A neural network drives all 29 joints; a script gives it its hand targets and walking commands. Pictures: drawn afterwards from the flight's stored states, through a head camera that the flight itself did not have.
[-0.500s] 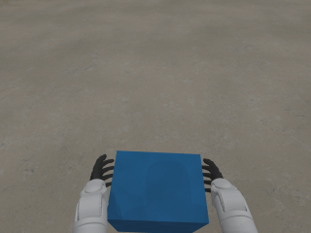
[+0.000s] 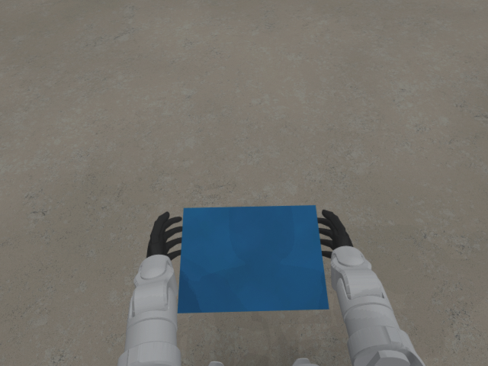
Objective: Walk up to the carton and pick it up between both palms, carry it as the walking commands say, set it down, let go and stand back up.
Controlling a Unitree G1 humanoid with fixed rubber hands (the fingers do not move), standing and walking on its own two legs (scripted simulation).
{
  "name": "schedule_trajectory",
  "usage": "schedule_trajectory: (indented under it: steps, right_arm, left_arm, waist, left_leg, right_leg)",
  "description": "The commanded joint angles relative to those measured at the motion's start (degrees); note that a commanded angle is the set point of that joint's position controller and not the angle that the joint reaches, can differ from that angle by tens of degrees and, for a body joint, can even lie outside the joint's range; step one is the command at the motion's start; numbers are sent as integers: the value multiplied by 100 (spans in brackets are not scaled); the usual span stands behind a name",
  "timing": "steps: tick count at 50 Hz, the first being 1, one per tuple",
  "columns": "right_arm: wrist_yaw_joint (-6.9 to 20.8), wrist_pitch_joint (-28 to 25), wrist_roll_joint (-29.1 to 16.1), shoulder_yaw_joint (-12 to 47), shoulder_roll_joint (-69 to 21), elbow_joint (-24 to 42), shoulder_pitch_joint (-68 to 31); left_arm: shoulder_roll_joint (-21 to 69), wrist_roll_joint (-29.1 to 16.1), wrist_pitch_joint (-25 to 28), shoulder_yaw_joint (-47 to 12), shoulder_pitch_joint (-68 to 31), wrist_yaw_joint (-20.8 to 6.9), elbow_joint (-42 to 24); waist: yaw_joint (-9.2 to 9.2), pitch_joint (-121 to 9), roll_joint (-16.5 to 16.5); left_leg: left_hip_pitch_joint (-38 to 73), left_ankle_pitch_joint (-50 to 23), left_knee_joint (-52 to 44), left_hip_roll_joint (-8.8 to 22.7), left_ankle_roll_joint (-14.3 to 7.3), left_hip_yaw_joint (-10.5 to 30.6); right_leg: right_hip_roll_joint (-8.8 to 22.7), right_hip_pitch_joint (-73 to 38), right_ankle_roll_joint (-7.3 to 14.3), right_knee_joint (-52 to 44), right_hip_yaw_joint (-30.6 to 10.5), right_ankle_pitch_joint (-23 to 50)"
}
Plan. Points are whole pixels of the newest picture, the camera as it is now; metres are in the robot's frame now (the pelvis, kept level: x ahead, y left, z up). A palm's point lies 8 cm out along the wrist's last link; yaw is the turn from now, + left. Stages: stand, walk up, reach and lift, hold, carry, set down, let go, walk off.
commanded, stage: set down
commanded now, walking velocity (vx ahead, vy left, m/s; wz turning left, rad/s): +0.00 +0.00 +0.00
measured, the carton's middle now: (249, 265) +0.33 +0.02 -0.13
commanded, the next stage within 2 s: none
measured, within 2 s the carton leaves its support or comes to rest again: neither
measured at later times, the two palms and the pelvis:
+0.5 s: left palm (173, 258) +0.34 +0.18 -0.12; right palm (326, 253) +0.36 -0.14 -0.13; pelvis -0.02 +0.00 -0.07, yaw +0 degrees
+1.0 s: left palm (183, 269) +0.35 +0.18 -0.22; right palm (315, 261) +0.37 -0.14 -0.23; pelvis -0.03 +0.00 -0.15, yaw +0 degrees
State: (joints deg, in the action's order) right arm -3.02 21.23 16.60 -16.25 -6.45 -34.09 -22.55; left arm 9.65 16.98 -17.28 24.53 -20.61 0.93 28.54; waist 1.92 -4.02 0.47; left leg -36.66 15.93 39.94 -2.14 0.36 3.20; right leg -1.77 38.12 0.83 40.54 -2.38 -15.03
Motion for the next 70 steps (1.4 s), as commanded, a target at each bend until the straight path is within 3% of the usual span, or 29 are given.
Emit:
schedule_trajectory:
  steps: [1, 6, 8, 10, 15, 21, 23, 24, 25, 29, 34, 36, 37, 39, 40, 47, 48, 49, 50, 53, 55, 56, 57, 59, 61, 62, 65, 66, 70]
  right_arm:
    - [1555, -654, -871, 2519, -5165, 119, -3565]
    - [1489, -731, -836, 2487, -5270, 80, -3576]
    - [1485, -764, -731, 2320, -5082, 166, -3791]
    - [1510, -804, -782, 2356, -5104, 151, -3928]
    - [1563, -898, -951, 2622, -5235, 199, -4046]
    - [1619, -869, -1028, 2669, -5188, 65, -4210]
    - [1628, -877, -1151, 2849, -5301, 196, -4128]
    - [1628, -926, -1208, 2906, -5273, 161, -4238]
    - [1612, -941, -1123, 2695, -5077, 63, -4194]
    - [1582, -1003, -1223, 2847, -5137, -115, -4042]
    - [1502, -1120, -1269, 2844, -5000, -159, -4242]
    - [1433, -1145, -1208, 2740, -4867, -422, -4132]
    - [1387, -1160, -1243, 2863, -4915, -252, -4079]
    - [1349, -1170, -1235, 2772, -4824, -339, -4308]
    - [1343, -1164, -1205, 2692, -4780, -419, -4131]
    - [1217, -1277, -1453, 2908, -4741, -268, -4812]
    - [1186, -1276, -1423, 2835, -4631, -329, -4958]
    - [1169, -1267, -1426, 2875, -4665, -324, -5057]
    - [1161, -1226, -1367, 2780, -4642, -449, -5027]
    - [1104, -1204, -1348, 2793, -4631, -497, -5225]
    - [1043, -1187, -1337, 2725, -4591, -496, -5387]
    - [1029, -1152, -1322, 2655, -4645, -595, -5347]
    - [1024, -1155, -1375, 2713, -4669, -545, -5487]
    - [1019, -1169, -1451, 2740, -4660, -456, -5793]
    - [1026, -1161, -1463, 2677, -4609, -633, -5855]
    - [1008, -1147, -1494, 2690, -4659, -642, -5867]
    - [981, -1145, -1542, 2605, -4634, -657, -6165]
    - [990, -1150, -1558, 2579, -4628, -715, -6183]
    - [979, -1145, -1449, 2466, -4461, -858, -6290]
  left_arm:
    - [4618, -567, 85, -2862, -3203, -1566, 579]
    - [4662, -458, 121, -2694, -3248, -1718, 844]
    - [4714, -471, 155, -2619, -3434, -1770, 909]
    - [4687, -466, 206, -2579, -3472, -1782, 949]
    - [4845, -684, 331, -2860, -3826, -1736, 746]
    - [4865, -676, 252, -2769, -3700, -1666, 963]
    - [5008, -874, 285, -3073, -3689, -1624, 743]
    - [5006, -836, 301, -3031, -3706, -1574, 742]
    - [5127, -890, 312, -3010, -3758, -1550, 830]
    - [5024, -1063, 394, -3280, -3822, -1436, 572]
    - [4951, -1238, 513, -3424, -4077, -1285, 488]
    - [4769, -1097, 515, -3220, -3944, -1223, 671]
    - [4895, -1264, 523, -3403, -4003, -1205, 539]
    - [4642, -1146, 515, -3217, -3955, -1185, 737]
    - [4735, -1198, 526, -3319, -4060, -1179, 679]
    - [4620, -1321, 632, -3285, -4441, -1021, 638]
    - [4688, -1395, 621, -3270, -4597, -1022, 723]
    - [4626, -1356, 618, -3224, -4696, -1012, 725]
    - [4587, -1360, 602, -3174, -4831, -1009, 724]
    - [4549, -1403, 570, -3122, -4926, -987, 785]
    - [4508, -1429, 532, -3050, -5121, -1027, 895]
    - [4481, -1352, 518, -2933, -5069, -1031, 955]
    - [4573, -1445, 509, -2974, -5234, -1026, 927]
    - [4556, -1485, 544, -2982, -5345, -1020, 843]
    - [4509, -1495, 522, -3040, -5698, -1004, 869]
    - [4506, -1512, 528, -2960, -5640, -989, 834]
    - [4373, -1449, 504, -2895, -5826, -991, 921]
    - [4393, -1460, 494, -2820, -5875, -971, 914]
    - [4407, -1503, 459, -2837, -6024, -981, 1021]
  waist:
    - [67, -2901, 60]
    - [17, -3328, 12]
    - [-157, -3406, 69]
    - [27, -3551, -36]
    - [-96, -4429, 74]
    - [136, -4543, 82]
    - [34, -5094, 111]
    - [217, -5143, 39]
    - [-53, -4968, 25]
    - [89, -5370, -27]
    - [-79, -5517, 21]
    - [106, -5309, -63]
    - [-182, -5567, 162]
    - [52, -5347, -19]
    - [-114, -5339, -84]
    - [108, -5895, -92]
    - [-48, -5807, 3]
    - [100, -5764, 36]
    - [-33, -5780, 42]
    - [59, -5780, 199]
    - [-60, -5715, 240]
    - [92, -5691, 227]
    - [-8, -5785, 313]
    - [146, -5963, 316]
    - [3, -5921, 189]
    - [166, -5937, 284]
    - [112, -5886, 224]
    - [238, -5932, 190]
    - [19, -6121, 240]
  left_leg:
    - [60, -516, -79, -340, -140, 158]
    - [-476, -405, 364, -445, -136, 62]
    - [-776, -291, 530, -455, -116, 21]
    - [-1095, -318, 626, -489, -106, 29]
    - [-1414, -423, 1170, -493, -63, 9]
    - [-2012, -409, 1535, -536, -71, -67]
    - [-1837, -670, 1664, -552, -67, -50]
    - [-1981, -767, 1820, -536, -18, -53]
    - [-2091, -631, 1842, -533, -15, -21]
    - [-2182, -917, 2156, -539, 63, -44]
    - [-2562, -777, 2465, -557, 123, -38]
    - [-2888, -739, 2624, -571, 142, -98]
    - [-2722, -693, 2684, -572, 155, -33]
    - [-3067, -528, 2764, -584, 112, -90]
    - [-3160, -456, 2847, -634, 148, -174]
    - [-3410, -373, 3414, -683, 119, -233]
    - [-3716, -196, 3565, -713, 142, -287]
    - [-3782, -166, 3562, -715, 124, -288]
    - [-3836, -66, 3655, -708, 114, -306]
    - [-4170, 79, 3868, -744, 122, -337]
    - [-4572, 315, 4050, -762, 106, -405]
    - [-4512, 424, 4002, -773, 73, -396]
    - [-4580, 430, 4147, -757, 88, -422]
    - [-4640, 420, 4254, -802, 57, -442]
    - [-4701, 365, 4416, -779, 98, -472]
    - [-4705, 397, 4447, -781, 94, -507]
    - [-5011, 636, 4611, -776, 65, -562]
    - [-4972, 595, 4667, -785, 83, -568]
    - [-5121, 481, 4885, -788, 116, -520]
  right_leg:
    - [-282, -1102, 87, 31, -354, 611]
    - [-237, -877, 70, 225, -457, 521]
    - [-278, -618, 63, 359, -416, 450]
    - [-271, -500, 82, 532, -412, 507]
    - [-339, -35, 55, 1069, -328, 695]
    - [-405, 725, 37, 1541, -268, 665]
    - [-461, 833, -6, 1763, -147, 956]
    - [-469, 1036, 22, 1907, -191, 946]
    - [-505, 1257, 43, 1950, -113, 823]
    - [-565, 1642, 39, 2296, -82, 978]
    - [-609, 1963, 22, 2648, 9, 915]
    - [-604, 2374, 0, 2794, -4, 799]
    - [-650, 2174, -27, 2808, 51, 806]
    - [-603, 2421, -37, 2971, 5, 693]
    - [-618, 2411, -19, 2908, 30, 639]
    - [-689, 2958, -73, 3565, 93, 502]
    - [-691, 2987, -67, 3565, 124, 316]
    - [-702, 3043, -90, 3647, 135, 296]
    - [-694, 3162, -85, 3679, 123, 216]
    - [-733, 3254, -112, 3874, 186, 57]
    - [-720, 3104, -112, 3929, 147, -11]
    - [-715, 3135, -108, 3950, 125, -92]
    - [-724, 3139, -111, 4010, 138, -167]
    - [-736, 3267, -125, 4141, 175, -207]
    - [-746, 3556, -125, 4276, 194, -198]
    - [-762, 3584, -144, 4304, 209, -287]
    - [-748, 3651, -151, 4441, 199, -434]
    - [-758, 3738, -116, 4502, 178, -506]
    - [-791, 4101, -136, 4755, 297, -397]
